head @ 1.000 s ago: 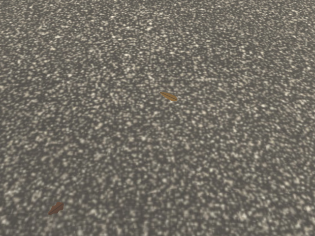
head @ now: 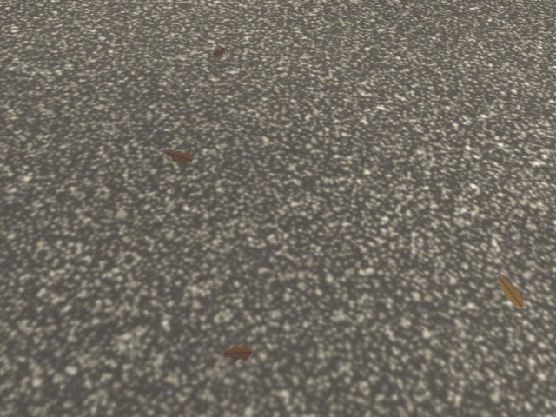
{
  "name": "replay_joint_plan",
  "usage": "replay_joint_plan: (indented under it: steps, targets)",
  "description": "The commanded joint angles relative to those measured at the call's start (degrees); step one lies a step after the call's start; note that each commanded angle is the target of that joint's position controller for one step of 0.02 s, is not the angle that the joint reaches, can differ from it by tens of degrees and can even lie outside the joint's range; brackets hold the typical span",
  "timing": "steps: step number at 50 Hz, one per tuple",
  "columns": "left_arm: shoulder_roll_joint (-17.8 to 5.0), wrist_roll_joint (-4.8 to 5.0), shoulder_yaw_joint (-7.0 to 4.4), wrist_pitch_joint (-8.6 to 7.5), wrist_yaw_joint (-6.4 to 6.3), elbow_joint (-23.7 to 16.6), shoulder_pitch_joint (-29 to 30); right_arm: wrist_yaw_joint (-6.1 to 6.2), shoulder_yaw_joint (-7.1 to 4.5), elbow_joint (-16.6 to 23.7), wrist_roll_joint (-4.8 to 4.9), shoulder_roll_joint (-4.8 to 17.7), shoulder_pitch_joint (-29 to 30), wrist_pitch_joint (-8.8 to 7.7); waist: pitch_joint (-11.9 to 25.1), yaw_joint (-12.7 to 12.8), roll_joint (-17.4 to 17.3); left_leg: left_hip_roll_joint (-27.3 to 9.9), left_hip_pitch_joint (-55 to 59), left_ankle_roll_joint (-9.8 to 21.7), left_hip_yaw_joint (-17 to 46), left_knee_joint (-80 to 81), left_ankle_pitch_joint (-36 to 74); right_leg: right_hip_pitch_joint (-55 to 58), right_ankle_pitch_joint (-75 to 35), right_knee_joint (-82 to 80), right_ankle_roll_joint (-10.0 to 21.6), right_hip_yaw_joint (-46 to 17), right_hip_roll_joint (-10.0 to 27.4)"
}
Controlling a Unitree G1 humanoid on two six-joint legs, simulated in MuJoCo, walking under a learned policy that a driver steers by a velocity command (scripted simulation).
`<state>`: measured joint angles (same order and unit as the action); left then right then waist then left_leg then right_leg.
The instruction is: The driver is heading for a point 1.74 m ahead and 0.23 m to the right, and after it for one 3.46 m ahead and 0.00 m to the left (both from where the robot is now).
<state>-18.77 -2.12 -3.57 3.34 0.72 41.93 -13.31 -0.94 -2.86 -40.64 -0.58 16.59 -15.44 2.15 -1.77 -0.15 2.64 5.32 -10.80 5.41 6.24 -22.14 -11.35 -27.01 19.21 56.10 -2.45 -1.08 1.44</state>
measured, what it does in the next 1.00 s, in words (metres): walks ahead: right foot, then left foot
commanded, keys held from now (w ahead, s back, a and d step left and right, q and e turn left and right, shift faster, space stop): w+q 0.02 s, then w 0.26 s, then w+e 0.72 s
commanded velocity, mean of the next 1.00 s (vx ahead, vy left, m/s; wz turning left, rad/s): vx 0.43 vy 0.00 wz -0.14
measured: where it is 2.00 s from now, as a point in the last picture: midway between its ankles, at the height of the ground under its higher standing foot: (338, 266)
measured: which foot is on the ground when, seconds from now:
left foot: down 0.00-0.30, up 0.32-0.72, down 0.74-1.00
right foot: up 0.00-0.28, down 0.30-0.74, up 0.76-1.00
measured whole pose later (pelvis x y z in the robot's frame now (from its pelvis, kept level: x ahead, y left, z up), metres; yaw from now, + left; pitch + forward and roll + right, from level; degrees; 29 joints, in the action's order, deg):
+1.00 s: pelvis +0.41 +0.00 +0.00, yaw -14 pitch +1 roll +1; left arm -17.8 -2.0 -4.3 0.3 3.0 45.4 -13.0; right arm 0.3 -1.8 -46.4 -1.2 14.8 -18.4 -5.3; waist -1.7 -0.9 2.9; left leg 1.6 -7.0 3.3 -7.7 -17.7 -11.7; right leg -34.1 13.2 62.5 2.6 -1.4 2.0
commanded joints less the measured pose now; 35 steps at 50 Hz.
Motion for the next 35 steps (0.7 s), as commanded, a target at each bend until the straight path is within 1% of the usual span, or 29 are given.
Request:
replay_joint_plan:
  steps: [1,3,6,8,10,11,12,13,14,15,16,17,18,19,20,21,22,23,25,28,29,31,32,33,34,35]
  targets:
    - [-4.52,-0.22,-1.25,-1.61,0.33,-4.61,5.14,0.16,-2.71,1.84,-0.35,9.58,-3.47,-1.43,-0.35,-2.37,-9.81,-13.89,8.18,8.61,20.78,12.57,-17.69,-10.87,-1.16,-4.71,-0.41,-0.92,-0.01]
    - [-3.89,-0.13,-1.01,-2.38,0.49,-4.13,5.39,0.32,-2.61,1.08,-0.56,9.36,-4.89,-2.18,-0.09,-2.76,-9.71,-14.06,8.62,8.99,20.66,12.39,-16.13,-9.99,-1.91,-8.44,-0.2,-0.6,-0.1]
    - [-2.92,0.02,-0.47,-3.43,0.7,-4.28,7.3,0.41,-2.4,-0.18,-0.73,9.15,-6.68,-3.11,-0.41,-3.63,-9.46,-14.01,6.63,9.2,20.39,11.88,-14.89,-6.6,-2.59,-14.06,0.56,0.02,-0.3]
    - [-2.72,0.24,-0.21,-3.98,0.8,-4.6,8.46,0.38,-2.34,-0.89,-0.82,9.31,-7.48,-3.59,-0.96,-4.0,-9.16,-14.24,4.73,9.3,20.83,11.38,-15.13,-3.92,-2.0,-17.26,1.34,0.42,-0.6]
    - [-2.82,0.59,-0.04,-4.5,0.75,-4.88,8.83,0.27,-2.39,-1.32,-0.89,9.71,-7.53,-3.99,-1.59,-3.85,-8.89,-14.49,2.31,9.19,21.58,10.73,-15.47,-0.33,-1.18,-20.03,2.44,0.8,-1.01]
    - [-2.74,0.79,0.06,-4.79,0.63,-4.8,8.13,0.21,-2.38,-1.44,-0.83,9.77,-7.05,-4.15,-1.85,-3.23,-8.68,-14.45,0.35,8.84,21.73,10.3,-15.13,2.79,-1.39,-21.84,3.1,1.01,-1.26]
    - [-2.45,0.95,0.17,-5.11,0.4,-4.26,6.12,0.18,-2.32,-1.45,-0.67,9.73,-5.96,-4.26,-2.04,-1.75,-8.15,-13.92,-2.73,8.03,21.31,9.38,-14.5,7.93,-2.44,-24.8,3.81,1.36,-1.61]
    - [-1.87,0.87,0.26,-5.51,0.02,-2.99,2.37,0.26,-2.22,-1.41,-0.34,9.52,-4.42,-4.28,-2.0,0.86,-6.81,-12.45,-7.16,6.68,20.0,7.16,-13.9,15.73,-5.49,-29.68,4.46,2.23,-2.2]
    - [-2.42,0.55,0.04,-6.1,-0.56,-1.48,-2.03,0.45,-1.78,-1.52,-0.27,8.1,-4.07,-4.5,-0.94,3.11,-4.72,-9.94,-12.14,5.08,18.37,2.88,-12.53,24.63,-5.06,-32.13,4.81,1.16,-2.34]
    - [-5.36,0.07,-0.57,-6.81,-1.25,-0.2,-8.49,0.6,-0.79,-0.79,-0.22,4.98,-2.78,-5.15,1.68,6.25,0.7,-6.33,-17.25,2.66,12.56,-7.29,-12.11,32.76,2.61,-36.51,6.19,-7.61,5.06]
    - [-12.29,-0.24,-2.05,-6.83,-1.55,0.6,-13.09,0.4,0.18,1.14,0.31,1.68,-2.46,-5.77,4.14,6.91,12.43,1.49,-26.5,0.14,1.51,-24.06,-16.26,38.39,21.95,-45.96,11.69,-31.18,17.21]
    - [-11.99,0.6,-2.52,-6.36,-0.93,2.12,-13.55,0.58,-0.85,1.05,-1.63,6.82,-2.15,-5.52,-0.43,4.85,7.86,-0.07,-31.47,-0.26,-0.91,-32.53,-19.29,32.61,27.07,-48.02,15.35,-41.18,20.97]
    - [-8.33,1.26,-1.64,-6.25,-0.18,1.36,-10.14,0.11,-1.05,0.26,-2.31,7.21,-1.93,-5.42,-3.93,2.41,2.43,-3.51,-31.96,-0.35,-0.68,-36.34,-14.88,28.97,25.47,-47.26,15.97,-37.69,18.78]
    - [-5.82,1.37,-1.06,-6.48,0.41,0.75,-7.51,-0.54,-0.83,-0.32,-2.33,6.54,-1.07,-5.6,-4.94,1.4,0.67,-5.28,-31.06,-0.97,-1.29,-36.4,-10.72,26.34,18.67,-47.21,15.31,-32.13,15.56]
    - [-4.72,1.21,-0.73,-6.8,0.6,0.61,-6.36,-1.03,-0.73,-0.45,-2.14,5.94,-0.46,-5.73,-4.29,0.72,1.55,-6.48,-29.67,-1.73,-2.15,-35.43,-7.77,25.3,11.56,-47.73,14.31,-27.39,12.63]
    - [-4.1,1.28,-0.54,-7.21,0.55,1.06,-6.53,-1.32,-0.5,-0.62,-2.4,5.44,0.01,-5.66,-3.5,0.6,2.91,-6.97,-28.73,-2.73,-3.16,-34.85,-5.58,25.04,4.05,-47.8,13.95,-23.81,10.31]
    - [-4.02,1.55,-0.56,-7.57,0.5,1.83,-7.47,-1.48,-0.2,-0.67,-2.74,4.87,0.58,-5.55,-2.38,0.75,3.5,-6.91,-27.85,-3.64,-4.12,-34.72,-3.71,25.04,-3.46,-47.47,14.04,-21.06,8.58]
    - [-4.06,1.96,-0.64,-7.83,0.38,2.71,-8.81,-1.54,0.02,-0.23,-2.88,4.4,1.53,-5.46,-1.54,0.74,3.59,-6.89,-27.73,-4.54,-4.81,-34.06,-2.65,25.22,-9.76,-46.98,14.48,-19.49,7.87]
    - [-3.92,2.4,-0.82,-7.93,0.03,4.31,-11.3,-1.55,0.47,1.04,-2.71,3.67,5.3,-5.21,-1.27,1.23,2.82,-7.05,-28.85,-6.25,-5.94,-31.25,-1.16,25.62,-17.79,-46.61,15.23,-17.4,7.2]
    - [-3.58,2.2,-1.0,-7.56,-0.37,5.84,-13.82,-1.65,1.45,3.51,-2.18,2.26,12.85,-5.07,-1.91,2.94,2.86,-6.45,-27.67,-7.78,-7.28,-22.74,2.31,24.14,-23.78,-45.62,14.81,-15.36,5.71]
    - [-3.85,2.08,-1.14,-7.45,-0.46,6.18,-14.49,-1.72,1.75,4.19,-1.94,1.9,14.95,-5.13,-1.81,3.5,3.16,-5.95,-26.17,-7.88,-7.55,-19.87,3.65,23.56,-25.77,-44.85,14.51,-15.02,5.37]
    - [-4.73,1.78,-1.49,-7.2,-0.57,6.59,-15.57,-1.62,1.98,5.15,-1.39,2.09,17.9,-5.29,-1.27,4.29,3.43,-4.87,-22.92,-7.72,-7.67,-15.61,5.2,23.11,-29.27,-42.78,14.01,-15.44,5.65]
    - [-5.12,1.67,-1.65,-7.09,-0.66,6.6,-15.61,-1.43,1.94,5.44,-1.15,2.51,18.39,-5.4,-0.9,4.2,3.6,-4.57,-20.99,-7.35,-7.33,-14.14,5.71,22.99,-30.84,-41.72,13.56,-16.23,6.2]
    - [-5.46,1.62,-1.8,-6.99,-0.8,6.46,-15.05,-1.18,1.81,5.48,-0.98,3.09,17.96,-5.54,-0.55,3.56,3.7,-4.44,-18.42,-6.78,-6.76,-12.68,5.85,22.63,-31.91,-40.61,12.86,-17.14,6.82]
    - [-5.82,1.58,-1.95,-6.89,-0.93,6.12,-13.82,-0.87,1.57,5.05,-0.9,3.82,16.15,-5.71,-0.06,2.25,3.67,-4.19,-14.4,-6.1,-6.24,-10.84,5.25,21.6,-32.41,-39.19,11.87,-17.89,7.16]
    - [-6.35,1.56,-2.12,-6.85,-0.97,5.72,-12.39,-0.43,1.18,4.03,-0.82,4.71,12.88,-5.88,0.94,0.52,3.61,-3.4,-8.77,-5.31,-6.18,-8.93,3.92,20.26,-34.74,-36.59,10.89,-18.3,6.97]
